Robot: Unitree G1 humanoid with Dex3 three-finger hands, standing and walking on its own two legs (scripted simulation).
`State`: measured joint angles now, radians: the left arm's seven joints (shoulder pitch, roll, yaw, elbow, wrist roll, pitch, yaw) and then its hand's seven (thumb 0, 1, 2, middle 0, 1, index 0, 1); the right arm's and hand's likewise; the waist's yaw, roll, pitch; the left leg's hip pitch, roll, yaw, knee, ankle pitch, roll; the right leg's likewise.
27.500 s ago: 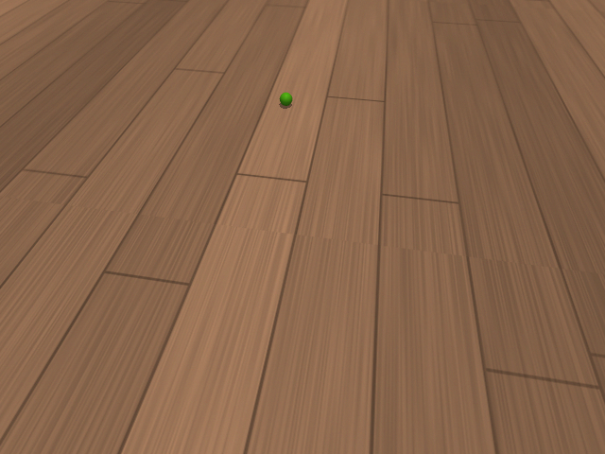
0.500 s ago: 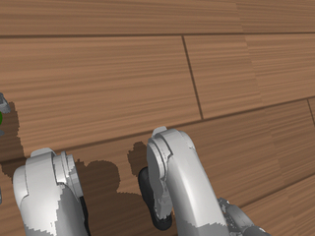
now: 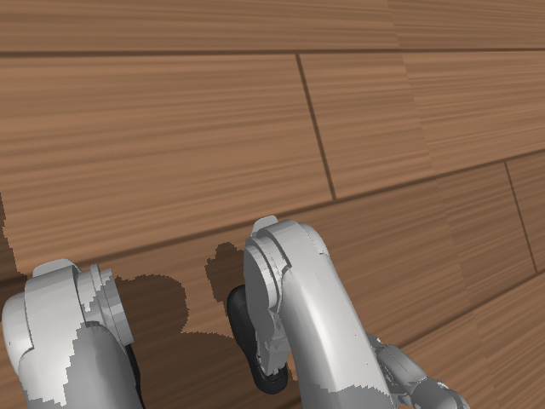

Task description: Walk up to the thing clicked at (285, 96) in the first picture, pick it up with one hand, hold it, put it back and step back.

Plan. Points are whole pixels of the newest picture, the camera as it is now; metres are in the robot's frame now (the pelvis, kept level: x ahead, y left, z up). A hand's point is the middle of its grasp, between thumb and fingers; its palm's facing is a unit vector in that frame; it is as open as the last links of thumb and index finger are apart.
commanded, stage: rest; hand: left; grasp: from above
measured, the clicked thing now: out of the picture +0.40 +0.35 -0.26
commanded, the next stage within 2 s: open in 0.28 s
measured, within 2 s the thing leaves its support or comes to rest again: neither
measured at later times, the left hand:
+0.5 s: hand out of the picture +0.39 +0.33 -0.25, palm faces -0.43 -0.19 -0.88, open 8.4 cm
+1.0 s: hand out of the picture +0.39 +0.34 -0.25, palm faces -0.43 -0.19 -0.88, open 13.6 cm
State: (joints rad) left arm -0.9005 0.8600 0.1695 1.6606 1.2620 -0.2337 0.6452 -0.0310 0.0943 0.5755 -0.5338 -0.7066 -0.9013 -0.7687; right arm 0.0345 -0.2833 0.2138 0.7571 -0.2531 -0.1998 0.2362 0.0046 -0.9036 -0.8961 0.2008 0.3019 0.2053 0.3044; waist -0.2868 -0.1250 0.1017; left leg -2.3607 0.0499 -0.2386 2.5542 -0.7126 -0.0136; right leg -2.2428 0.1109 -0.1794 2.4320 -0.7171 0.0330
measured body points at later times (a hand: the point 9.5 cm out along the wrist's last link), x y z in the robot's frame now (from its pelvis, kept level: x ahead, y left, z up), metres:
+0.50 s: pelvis -0.01 +0.00 +0.00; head +0.25 +0.13 +0.35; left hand +0.41 +0.34 -0.20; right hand +0.08 -0.25 -0.07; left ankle +0.06 +0.13 -0.26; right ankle +0.10 -0.11 -0.26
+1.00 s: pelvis -0.01 +0.00 +0.00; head +0.25 +0.14 +0.35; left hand +0.41 +0.34 -0.20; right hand +0.08 -0.25 -0.07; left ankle +0.06 +0.13 -0.26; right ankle +0.10 -0.11 -0.26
